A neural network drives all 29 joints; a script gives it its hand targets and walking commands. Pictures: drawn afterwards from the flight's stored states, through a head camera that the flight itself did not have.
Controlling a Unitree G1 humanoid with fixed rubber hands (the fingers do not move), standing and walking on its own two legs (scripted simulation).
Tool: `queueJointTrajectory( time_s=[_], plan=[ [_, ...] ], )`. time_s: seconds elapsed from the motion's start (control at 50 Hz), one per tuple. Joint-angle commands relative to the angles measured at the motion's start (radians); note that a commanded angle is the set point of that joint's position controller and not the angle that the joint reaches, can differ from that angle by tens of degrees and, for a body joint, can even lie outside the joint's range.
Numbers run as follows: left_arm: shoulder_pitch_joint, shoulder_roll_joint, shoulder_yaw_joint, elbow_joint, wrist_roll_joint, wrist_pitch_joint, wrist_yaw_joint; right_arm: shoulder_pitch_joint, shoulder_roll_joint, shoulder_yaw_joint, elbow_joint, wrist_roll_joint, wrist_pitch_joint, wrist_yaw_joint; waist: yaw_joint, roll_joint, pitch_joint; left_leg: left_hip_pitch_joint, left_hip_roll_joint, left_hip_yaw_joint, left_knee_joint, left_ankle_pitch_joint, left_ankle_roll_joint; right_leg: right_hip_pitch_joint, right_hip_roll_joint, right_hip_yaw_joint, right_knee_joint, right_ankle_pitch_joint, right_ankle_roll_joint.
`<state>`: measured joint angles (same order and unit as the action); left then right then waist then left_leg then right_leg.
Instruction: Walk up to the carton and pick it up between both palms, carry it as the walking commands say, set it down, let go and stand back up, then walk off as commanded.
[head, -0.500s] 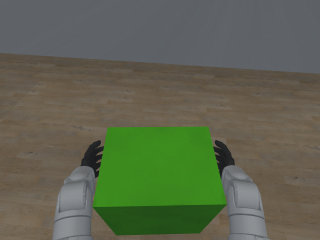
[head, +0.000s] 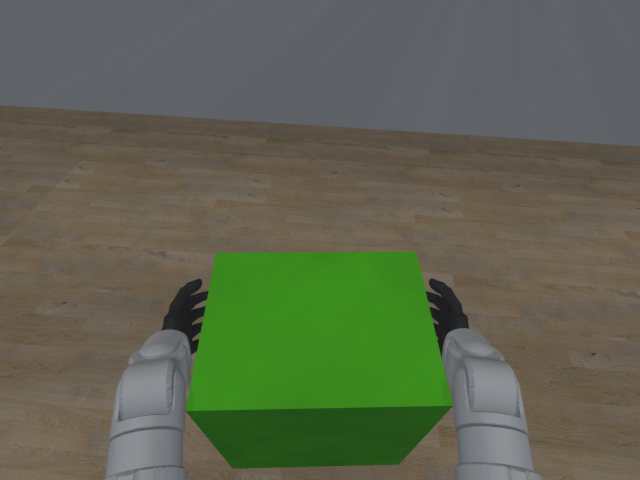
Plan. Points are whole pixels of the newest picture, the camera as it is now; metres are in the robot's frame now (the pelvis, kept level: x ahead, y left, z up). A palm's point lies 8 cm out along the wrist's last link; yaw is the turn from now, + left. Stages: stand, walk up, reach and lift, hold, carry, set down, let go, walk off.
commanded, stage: hold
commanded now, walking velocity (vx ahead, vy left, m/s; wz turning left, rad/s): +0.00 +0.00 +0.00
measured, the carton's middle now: (316, 369) +0.27 +0.00 -0.03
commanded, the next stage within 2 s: carry in 0.30 s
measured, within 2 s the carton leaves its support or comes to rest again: neither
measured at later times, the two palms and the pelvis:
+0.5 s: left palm (171, 337) +0.27 +0.18 +0.06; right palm (450, 333) +0.27 -0.17 +0.06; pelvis -0.01 +0.00 -0.03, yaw +1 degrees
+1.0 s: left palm out of the picture +0.04 +0.23 +0.07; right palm (432, 473) +0.11 -0.10 +0.07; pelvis -0.14 +0.01 -0.02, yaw +13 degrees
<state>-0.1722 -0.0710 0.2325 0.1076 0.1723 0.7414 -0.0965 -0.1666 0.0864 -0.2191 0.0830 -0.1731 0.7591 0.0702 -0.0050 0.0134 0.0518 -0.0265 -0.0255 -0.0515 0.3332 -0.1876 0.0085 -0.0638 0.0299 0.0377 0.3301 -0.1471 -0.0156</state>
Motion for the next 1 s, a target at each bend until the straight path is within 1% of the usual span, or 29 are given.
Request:
queueJointTrajectory(
  time_s=[0.0, 0.26, 0.28, 0.3, 0.36, 0.4, 0.46, 0.5, 0.52, 0.54, 0.56, 0.58, 0.6, 0.62, 0.64, 0.66, 0.68, 0.7, 0.74, 0.8, 0.82, 0.84, 0.86, 0.88, 0.9, 0.92, 0.94, 0.96, 0.98],
  plan=[
    [-0.43, -0.712, -0.548, -0.084, -0.146, -0.015, -0.124, -0.43, 0.721, 0.561, -0.085, 0.154, -0.021, 0.133, 0.0, -0.007, -0.2, -0.041, -0.061, -0.016, -0.063, 0.095, -0.002, 0.097, 0.055, 0.022, -0.035, 0.108, 0.008],
    [-0.395, -0.702, -0.561, -0.104, -0.15, -0.015, -0.112, -0.398, 0.698, 0.572, -0.114, 0.158, -0.023, 0.13, -0.002, -0.007, -0.203, -0.037, -0.06, -0.016, -0.063, 0.125, -0.003, 0.102, 0.056, 0.022, -0.031, 0.14, 0.009],
    [-0.5, -0.769, -0.623, -0.18, -0.2, 0.001, -0.116, -0.49, 0.794, 0.612, -0.166, 0.202, -0.004, 0.13, -0.002, -0.05, -0.297, -0.132, 0.124, -0.027, 0.091, -0.032, 0.009, -0.079, -0.18, 0.064, 0.051, 0.095, -0.012],
    [-0.449, -0.755, -0.604, -0.165, -0.196, 0.011, -0.113, -0.467, 0.791, 0.627, -0.173, 0.216, 0.006, 0.13, -0.003, -0.056, -0.334, -0.13, 0.128, -0.049, 0.141, -0.008, 0.012, -0.108, -0.187, 0.112, 0.07, 0.154, -0.027],
    [-0.409, -0.742, -0.646, -0.194, -0.218, 0.056, -0.096, -0.44, 0.783, 0.658, -0.207, 0.243, 0.05, 0.116, 0.006, -0.04, -0.375, -0.233, 0.129, -0.051, 0.253, 0.17, 0.018, -0.131, -0.195, 0.085, 0.2, 0.331, -0.035],
    [-0.402, -0.745, -0.686, -0.265, -0.254, 0.094, -0.074, -0.429, 0.775, 0.682, -0.269, 0.273, 0.09, 0.101, 0.011, -0.011, -0.397, -0.252, 0.139, -0.067, 0.286, 0.27, 0.029, -0.166, -0.186, 0.066, 0.281, 0.372, -0.032],
    [-0.389, -0.731, -0.723, -0.357, -0.287, 0.159, -0.044, -0.409, 0.752, 0.701, -0.347, 0.301, 0.156, 0.073, 0.002, 0.069, -0.42, -0.289, 0.209, -0.153, 0.273, 0.431, 0.088, -0.232, -0.133, 0.013, 0.434, 0.263, -0.007],
    [-0.402, -0.727, -0.756, -0.417, -0.312, 0.204, -0.027, -0.396, 0.74, 0.717, -0.397, 0.314, 0.2, 0.051, -0.007, 0.141, -0.397, -0.344, 0.276, -0.246, 0.224, 0.506, 0.15, -0.299, -0.071, -0.04, 0.527, 0.037, 0.016],
    [-0.409, -0.738, -0.772, -0.448, -0.329, 0.226, -0.019, -0.403, 0.739, 0.727, -0.431, 0.323, 0.221, 0.038, -0.003, 0.18, -0.382, -0.378, 0.307, -0.282, 0.205, 0.525, 0.174, -0.314, -0.05, -0.064, 0.561, -0.145, 0.02],
    [-0.401, -0.75, -0.784, -0.488, -0.347, 0.25, -0.009, -0.398, 0.739, 0.741, -0.479, 0.336, 0.243, 0.025, 0.002, 0.188, -0.365, -0.414, 0.316, -0.291, 0.199, 0.512, 0.183, -0.314, -0.039, -0.078, 0.558, -0.242, 0.017],
    [-0.368, -0.76, -0.783, -0.527, -0.362, 0.272, 0.002, -0.357, 0.739, 0.755, -0.531, 0.345, 0.266, 0.01, 0.008, 0.163, -0.351, -0.436, 0.295, -0.272, 0.213, 0.477, 0.167, -0.293, -0.039, -0.076, 0.5, -0.227, 0.013],
    [-0.342, -0.765, -0.782, -0.563, -0.375, 0.293, 0.013, -0.338, 0.743, 0.766, -0.575, 0.352, 0.287, -0.006, 0.017, 0.138, -0.357, -0.44, 0.248, -0.232, 0.248, 0.42, 0.122, -0.259, -0.046, -0.076, 0.375, -0.15, 0.01],
    [-0.315, -0.759, -0.78, -0.591, -0.384, 0.314, 0.024, -0.311, 0.739, 0.77, -0.608, 0.358, 0.307, -0.02, 0.019, 0.073, -0.375, -0.465, 0.178, -0.176, 0.314, 0.281, 0.069, -0.193, -0.091, -0.03, 0.255, 0.033, 0.003],
    [-0.269, -0.729, -0.762, -0.586, -0.376, 0.332, 0.036, -0.265, 0.729, 0.765, -0.62, 0.357, 0.328, -0.031, 0.017, -0.158, -0.414, -0.576, 0.061, -0.051, 0.498, 0.04, 0.002, -0.076, -0.296, 0.176, 0.188, 0.419, -0.071],
    [-0.211, -0.724, -0.754, -0.592, -0.367, 0.349, 0.048, -0.281, 0.705, 0.781, -0.651, 0.371, 0.347, -0.038, 0.027, -0.353, -0.445, -0.589, -0.039, 0.088, 0.775, -0.415, -0.027, -0.101, -0.485, 0.329, 0.099, 0.68, -0.197],
    [-0.208, -0.728, -0.782, -0.662, -0.375, 0.358, 0.055, -0.292, 0.723, 0.81, -0.688, 0.405, 0.348, -0.04, 0.017, -0.223, -0.429, -0.543, 0.009, 0.071, 0.874, -0.457, -0.034, -0.164, -0.478, 0.273, 0.094, 0.655, -0.211],
    [-0.213, -0.725, -0.793, -0.703, -0.378, 0.366, 0.061, -0.296, 0.74, 0.822, -0.707, 0.426, 0.355, -0.039, 0.016, -0.139, -0.413, -0.5, 0.017, 0.068, 0.889, -0.399, -0.032, -0.222, -0.429, 0.188, 0.094, 0.548, -0.198],
    [-0.21, -0.717, -0.793, -0.721, -0.371, 0.374, 0.065, -0.288, 0.742, 0.827, -0.712, 0.433, 0.363, -0.038, 0.015, -0.123, -0.388, -0.472, 0.028, 0.084, 0.85, -0.347, -0.03, -0.249, -0.383, 0.113, 0.087, 0.45, -0.17],
    [-0.187, -0.71, -0.797, -0.737, -0.363, 0.386, 0.074, -0.24, 0.732, 0.82, -0.704, 0.425, 0.378, -0.04, 0.014, -0.161, -0.367, -0.426, 0.019, 0.126, 0.671, -0.307, -0.022, -0.239, -0.325, 0.025, 0.071, 0.286, -0.124],
    [-0.136, -0.677, -0.798, -0.747, -0.357, 0.407, 0.088, -0.192, 0.687, 0.8, -0.712, 0.413, 0.402, -0.055, 0.019, -0.219, -0.38, -0.364, 0.0, 0.15, 0.422, -0.294, -0.003, -0.195, -0.34, 0.034, 0.059, 0.182, -0.121],
    [-0.121, -0.666, -0.797, -0.742, -0.356, 0.416, 0.093, -0.163, 0.673, 0.788, -0.7, 0.406, 0.411, -0.059, 0.014, -0.215, -0.387, -0.322, -0.009, 0.17, 0.306, -0.252, 0.001, -0.188, -0.339, 0.019, 0.082, 0.183, -0.111],
    [-0.109, -0.654, -0.795, -0.735, -0.354, 0.425, 0.097, -0.139, 0.659, 0.775, -0.684, 0.398, 0.42, -0.061, 0.012, -0.18, -0.392, -0.267, -0.01, 0.174, 0.192, -0.214, 0.002, -0.198, -0.323, -0.008, 0.12, 0.149, -0.091],
    [-0.109, -0.638, -0.788, -0.724, -0.348, 0.434, 0.099, -0.133, 0.64, 0.759, -0.668, 0.395, 0.426, -0.059, 0.011, -0.076, -0.365, -0.198, 0.047, 0.096, 0.079, -0.169, 0.004, -0.282, -0.287, -0.048, 0.194, 0.046, -0.046],
    [-0.114, -0.614, -0.777, -0.71, -0.342, 0.443, 0.102, -0.116, 0.625, 0.746, -0.653, 0.396, 0.431, -0.055, 0.006, 0.059, -0.326, -0.132, 0.182, -0.075, -0.026, -0.111, 0.032, -0.432, -0.241, -0.08, 0.292, -0.162, 0.013],
    [-0.157, -0.616, -0.801, -0.736, -0.356, 0.448, 0.101, -0.084, 0.616, 0.722, -0.644, 0.375, 0.428, -0.057, -0.017, 0.355, -0.258, -0.223, 0.443, -0.386, -0.064, 0.147, 0.16, -0.627, -0.111, -0.201, 0.501, -0.45, 0.078],
    [-0.21, -0.662, -0.811, -0.738, -0.374, 0.447, 0.097, -0.137, 0.643, 0.725, -0.686, 0.392, 0.431, -0.053, -0.012, 0.207, -0.212, -0.309, 0.432, -0.349, -0.034, 0.315, 0.207, -0.59, -0.095, -0.083, 0.766, -0.457, 0.072],
    [-0.202, -0.688, -0.817, -0.7, -0.385, 0.45, 0.085, -0.159, 0.642, 0.72, -0.69, 0.38, 0.433, -0.051, -0.007, 0.125, -0.215, -0.354, 0.382, -0.283, -0.026, 0.245, 0.196, -0.574, -0.104, -0.046, 0.866, -0.4, 0.066],
    [-0.205, -0.726, -0.827, -0.685, -0.393, 0.444, 0.078, -0.175, 0.663, 0.729, -0.696, 0.382, 0.428, -0.045, 0.0, 0.075, -0.215, -0.368, 0.318, -0.207, -0.028, 0.132, 0.16, -0.583, -0.11, -0.049, 0.917, -0.323, 0.069],
    [-0.217, -0.748, -0.835, -0.692, -0.401, 0.437, 0.075, -0.188, 0.684, 0.74, -0.706, 0.392, 0.421, -0.041, 0.0, 0.067, -0.226, -0.344, 0.28, -0.177, -0.021, 0.068, 0.139, -0.607, -0.107, -0.055, 0.95, -0.264, 0.07]
  ],
)
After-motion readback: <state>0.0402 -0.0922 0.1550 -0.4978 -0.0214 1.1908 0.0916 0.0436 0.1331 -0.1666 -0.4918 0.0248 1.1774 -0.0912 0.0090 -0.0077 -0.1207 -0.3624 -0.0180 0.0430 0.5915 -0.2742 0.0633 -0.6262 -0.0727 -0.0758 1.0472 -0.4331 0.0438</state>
